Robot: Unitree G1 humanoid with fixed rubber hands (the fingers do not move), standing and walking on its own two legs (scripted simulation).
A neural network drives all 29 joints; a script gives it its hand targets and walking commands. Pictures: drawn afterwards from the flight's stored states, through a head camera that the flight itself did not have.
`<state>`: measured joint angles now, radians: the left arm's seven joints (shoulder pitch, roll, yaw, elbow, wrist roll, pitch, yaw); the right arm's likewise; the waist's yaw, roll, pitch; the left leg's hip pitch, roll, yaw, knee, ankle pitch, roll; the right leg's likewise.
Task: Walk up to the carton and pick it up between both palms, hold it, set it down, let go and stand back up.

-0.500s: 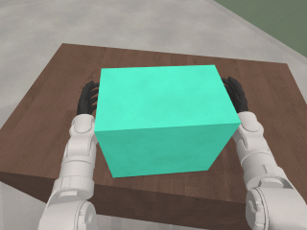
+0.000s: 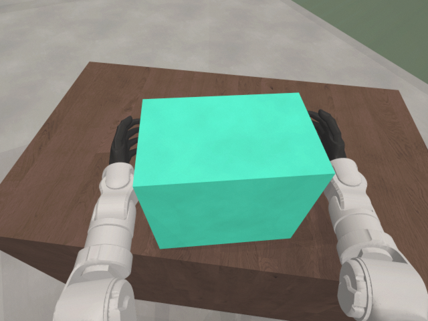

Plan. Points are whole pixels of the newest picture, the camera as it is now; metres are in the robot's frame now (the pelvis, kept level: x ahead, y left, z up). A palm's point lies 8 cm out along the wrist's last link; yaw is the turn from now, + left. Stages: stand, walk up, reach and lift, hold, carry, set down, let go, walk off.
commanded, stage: set down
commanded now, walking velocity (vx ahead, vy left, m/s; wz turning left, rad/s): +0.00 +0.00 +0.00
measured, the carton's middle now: (224, 176) +0.42 +0.02 +0.02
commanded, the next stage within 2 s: none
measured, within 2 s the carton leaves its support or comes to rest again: neither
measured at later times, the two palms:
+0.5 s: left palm (122, 161) +0.39 +0.21 +0.07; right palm (330, 154) +0.44 -0.17 +0.09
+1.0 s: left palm (122, 161) +0.39 +0.21 +0.07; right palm (330, 154) +0.44 -0.17 +0.09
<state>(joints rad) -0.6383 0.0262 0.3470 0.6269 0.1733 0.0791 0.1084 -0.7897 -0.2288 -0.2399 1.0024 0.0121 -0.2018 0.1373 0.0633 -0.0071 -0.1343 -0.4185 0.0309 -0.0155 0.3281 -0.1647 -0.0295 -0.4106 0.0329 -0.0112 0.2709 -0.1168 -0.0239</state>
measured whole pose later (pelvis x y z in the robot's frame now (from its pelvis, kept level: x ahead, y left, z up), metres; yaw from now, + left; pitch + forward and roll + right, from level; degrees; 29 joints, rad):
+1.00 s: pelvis +0.00 +0.00 +0.00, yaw +0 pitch +15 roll -1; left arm -0.65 -0.01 0.45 0.68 0.20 -0.02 0.06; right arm -0.79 -0.18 -0.40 1.01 -0.12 -0.22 0.19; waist 0.06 -0.01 -0.13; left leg -0.41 0.03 -0.01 0.33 -0.17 -0.02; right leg -0.41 0.03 -0.01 0.28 -0.12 -0.02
